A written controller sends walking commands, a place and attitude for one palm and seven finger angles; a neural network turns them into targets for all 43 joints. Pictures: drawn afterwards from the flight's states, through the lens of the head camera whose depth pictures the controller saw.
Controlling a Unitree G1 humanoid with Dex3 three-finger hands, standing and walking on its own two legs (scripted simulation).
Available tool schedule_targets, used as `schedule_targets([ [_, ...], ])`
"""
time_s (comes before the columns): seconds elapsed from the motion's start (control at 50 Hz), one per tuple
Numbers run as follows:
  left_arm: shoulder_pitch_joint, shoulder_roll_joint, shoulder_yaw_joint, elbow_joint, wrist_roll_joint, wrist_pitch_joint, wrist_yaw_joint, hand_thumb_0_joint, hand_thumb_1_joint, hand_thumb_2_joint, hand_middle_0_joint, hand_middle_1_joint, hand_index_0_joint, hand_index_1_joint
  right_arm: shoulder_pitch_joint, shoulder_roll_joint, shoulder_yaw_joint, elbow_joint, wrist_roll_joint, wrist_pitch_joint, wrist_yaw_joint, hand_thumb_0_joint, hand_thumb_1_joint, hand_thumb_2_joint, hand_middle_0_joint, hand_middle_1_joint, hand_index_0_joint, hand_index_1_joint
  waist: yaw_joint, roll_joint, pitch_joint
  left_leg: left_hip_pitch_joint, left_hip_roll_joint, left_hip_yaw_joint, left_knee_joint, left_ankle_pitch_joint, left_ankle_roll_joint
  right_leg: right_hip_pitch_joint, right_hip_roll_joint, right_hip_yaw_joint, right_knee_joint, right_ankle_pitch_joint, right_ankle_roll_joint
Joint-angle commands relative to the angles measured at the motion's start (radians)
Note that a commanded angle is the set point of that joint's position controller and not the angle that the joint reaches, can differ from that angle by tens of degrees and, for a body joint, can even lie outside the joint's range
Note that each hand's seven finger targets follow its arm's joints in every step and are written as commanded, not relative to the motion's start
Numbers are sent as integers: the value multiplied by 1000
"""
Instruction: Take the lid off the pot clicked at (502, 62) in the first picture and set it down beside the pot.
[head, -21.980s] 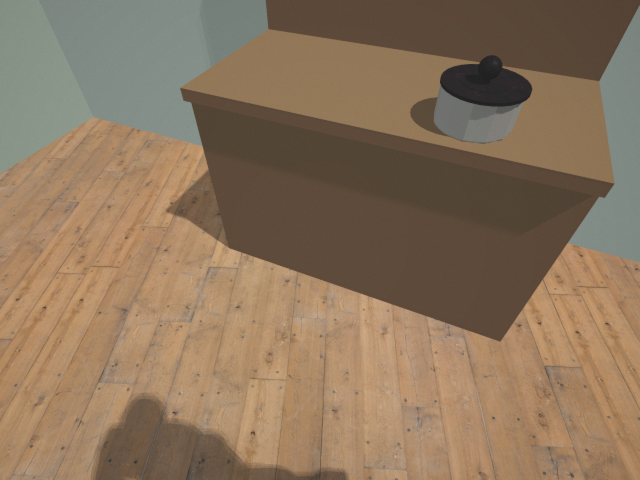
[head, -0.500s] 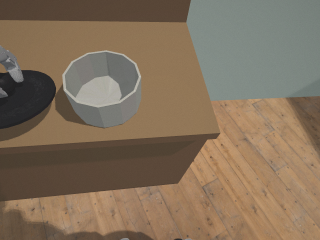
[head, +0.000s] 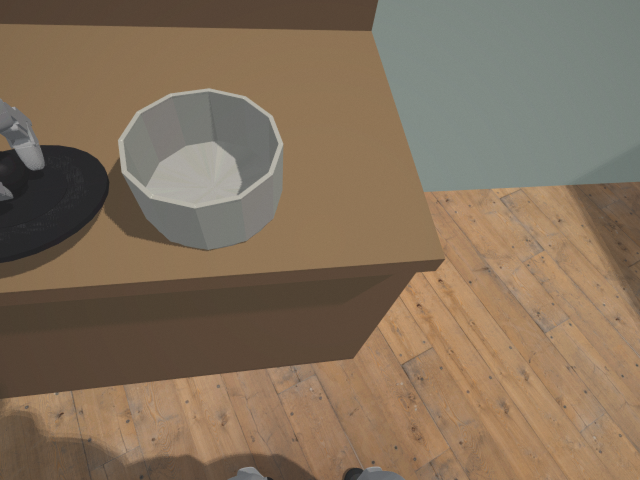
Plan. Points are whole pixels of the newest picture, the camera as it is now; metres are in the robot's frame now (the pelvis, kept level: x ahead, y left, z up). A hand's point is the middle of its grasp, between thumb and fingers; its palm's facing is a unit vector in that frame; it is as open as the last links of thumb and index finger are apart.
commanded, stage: lower the lid onto the table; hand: left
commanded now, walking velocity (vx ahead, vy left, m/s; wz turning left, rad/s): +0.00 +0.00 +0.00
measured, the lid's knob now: (1, 173) +0.48 +0.35 +0.06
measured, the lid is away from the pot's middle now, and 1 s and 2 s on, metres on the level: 0.24 0.23 0.23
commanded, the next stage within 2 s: open the fingers wide in 0.28 s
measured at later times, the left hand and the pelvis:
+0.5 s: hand (0, 188) +0.45 +0.34 +0.07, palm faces -0.47 -0.12 -0.87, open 7.9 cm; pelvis -0.01 +0.00 +0.00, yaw -1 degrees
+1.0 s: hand out of the picture +0.44 +0.34 +0.08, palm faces -0.45 -0.12 -0.88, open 8.4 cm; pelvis -0.01 -0.01 +0.00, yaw +1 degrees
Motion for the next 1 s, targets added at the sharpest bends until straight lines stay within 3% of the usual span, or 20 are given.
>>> schedule_targets([
  [0.0, -493, 322, 67, -225, -21, -11, 55, 0, 587, 1042, -765, -1033, -811, -1055, 153, -214, -65, -36, -8, -17, -22, 0, -900, -900, 200, 300, 200, 300, 2, 215, -451, 517, 6, -79, -40, 633, -18, -35, 83, -61, -20, 247, -68],
  [0.1, -497, 326, 68, -220, -16, -15, 68, 0, 587, 1042, -765, -1033, -811, -1055, 158, -215, -63, -35, -9, -20, -25, 0, -900, -900, 200, 300, 200, 300, 1, 230, -449, 507, 8, -82, -38, 615, -22, -50, 83, -62, -11, 231, -70],
  [0.14, -502, 383, 110, -227, -3, -15, 80, 0, 587, 1042, -765, -1033, -811, -1055, 168, -216, -64, -38, -14, -18, -25, 0, -900, -900, 200, 300, 200, 300, 4, 228, -486, 506, 3, -83, -27, 619, -22, -29, 85, -55, -5, 240, -68],
  [0.2, -475, 310, 64, -190, -11, -13, 77, 0, 587, 1042, -765, -1033, -811, -1055, 169, -213, -63, -33, -11, -20, -24, 0, -900, -900, 200, 300, 200, 300, -4, 221, -446, 504, 9, -85, -27, 649, -27, -65, 85, -64, -3, 237, -68],
  [0.26, -487, 343, 81, -184, 0, -3, 81, 0, 587, 1042, -765, -1033, -811, -1055, 170, -218, -65, -37, -14, -10, -20, 0, -900, -900, 200, 300, 200, 300, -4, 204, -444, 463, 3, -83, -23, 573, -23, -60, 84, -58, 2, 213, -67],
  [0.32, -469, 297, 55, -169, 6, -6, 80, 0, 587, 1042, -765, -1033, -811, -1055, 175, -216, -67, -34, -17, -7, -18, 0, -900, -900, 200, 300, 200, 300, -8, 229, -447, 491, 8, -88, -10, 626, -33, -103, 90, -63, 11, 202, -68],
  [0.34, -444, 286, 45, -121, 5, -5, 77, 0, 587, 1042, -765, -1033, -811, -1055, 177, -214, -63, -37, -15, -6, -17, 0, -900, -900, 200, 300, 200, 300, -15, 184, -414, 448, 4, -84, -5, 577, -26, -110, 91, -64, 14, 188, -67],
  [0.36, -201, 272, 125, -117, -13, -2, 75, 0, 587, 1042, -765, -1033, -811, -1055, 154, -194, -76, -90, -15, 1, 7, 0, -900, -900, 200, 300, 200, 300, 62, 170, -438, 438, -14, -91, -14, 630, -35, -47, 87, -78, 25, 212, -80],
  [0.38, -236, 352, 203, -325, -10, -47, 88, 0, 578, 1019, -752, -1033, -797, -1055, 138, -209, -87, -90, -34, 21, 8, 0, -900, -900, 200, 300, 200, 300, 67, 167, -513, 477, 7, -92, -19, 694, -43, -26, 89, -71, 18, 240, -84],
  [0.4, -241, 333, 195, -319, -4, -59, 99, 0, 569, 997, -739, -1034, -782, -1055, 127, -202, -87, -94, -37, 34, 7, 0, -900, -900, 200, 300, 200, 300, 60, 197, -529, 505, 5, -95, -7, 764, -48, -37, 90, -67, 22, 254, -86],
  [0.46, -346, 322, 163, -300, -5, -43, 119, 0, 537, 939, -701, -1034, -741, -1053, 129, -202, -90, -71, -33, 51, 7, 0, -900, -900, 200, 300, 200, 300, 21, 186, -456, 479, 7, -92, -28, 619, -29, -71, 88, -60, -8, 189, -76],
  [0.5, -356, 378, 196, -301, -2, -42, 135, 0, 513, 908, -677, -1033, -714, -1051, 124, -204, -82, -72, -29, 47, 1, 0, -900, -900, 200, 300, 200, 300, 29, 203, -458, 464, 0, -83, -38, 579, -19, -44, 83, -58, -9, 192, -80],
  [0.54, -386, 343, 165, -342, 8, -40, 142, 0, 487, 880, -653, -1030, -688, -1047, 121, -199, -84, -68, -31, 42, 0, 0, -900, -900, 200, 300, 200, 300, 25, 259, -495, 517, 3, -94, -40, 612, -33, -61, 82, -59, -9, 190, -81],
  [0.62, -378, 286, 114, -295, -7, -35, 137, 0, 432, 830, -606, -1021, -637, -1036, 112, -199, -80, -66, -24, 36, -6, 0, -900, -900, 200, 300, 200, 300, 5, 210, -440, 488, 3, -83, -46, 525, -18, -72, 81, -57, -20, 164, -77],
  [0.76, -359, 323, 138, -282, -19, -48, 131, 0, 339, 737, -525, -1007, -548, -1018, 100, -202, -71, -70, -20, 26, -16, 0, -900, -900, 200, 300, 200, 300, 11, 172, -427, 431, -5, -72, -42, 474, -9, -35, 77, -52, -9, 177, -78],
  [0.82, -364, 330, 151, -330, -12, -57, 140, 0, 301, 692, -489, -1002, -508, -1012, 103, -199, -75, -70, -24, 22, -17, 0, -900, -900, 200, 300, 200, 300, 24, 240, -473, 501, 2, -85, -33, 570, -22, -55, 79, -56, -1, 189, -81],
  [0.86, -327, 331, 158, -278, -17, -52, 137, 0, 276, 664, -466, -999, -483, -1007, 98, -200, -73, -71, -22, 23, -17, 0, -900, -900, 200, 300, 200, 300, 21, 171, -438, 445, -2, -76, -32, 530, -14, -32, 78, -56, -1, 196, -78],
  [0.9, -330, 285, 124, -287, -25, -47, 131, 0, 248, 640, -443, -993, -458, -1001, 93, -199, -75, -73, -19, 23, -13, 0, -900, -900, 200, 300, 200, 300, 23, 203, -436, 455, -2, -71, -35, 559, -15, -41, 74, -57, -1, 215, -81],
  [0.96, -300, 281, 114, -224, -18, -36, 124, 0, 202, 612, -411, -981, -423, -987, 97, -202, -72, -70, -18, 32, -9, 0, -900, -900, 200, 300, 200, 300, 16, 126, -393, 398, -9, -67, -34, 490, -12, -42, 79, -57, -1, 187, -77],
  [0.98, -316, 266, 93, -228, -18, -31, 120, 0, 186, 604, -401, -977, -411, -982, 96, -203, -73, -69, -16, 33, -7, 0, -900, -900, 200, 300, 200, 300, 13, 146, -386, 395, -9, -63, -37, 471, -11, -47, 77, -55, -3, 184, -79],
])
